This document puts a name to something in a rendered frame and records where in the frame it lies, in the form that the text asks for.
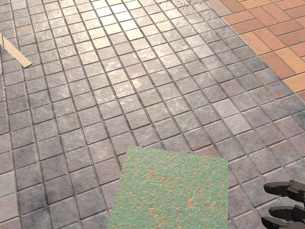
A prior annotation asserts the robot right hand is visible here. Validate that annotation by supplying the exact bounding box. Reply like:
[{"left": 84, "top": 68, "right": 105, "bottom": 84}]
[{"left": 261, "top": 179, "right": 305, "bottom": 229}]

